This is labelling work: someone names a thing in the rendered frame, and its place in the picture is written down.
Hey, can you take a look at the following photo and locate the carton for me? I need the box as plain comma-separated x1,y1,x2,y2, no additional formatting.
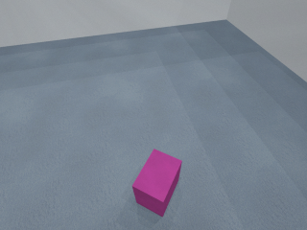
132,149,182,217

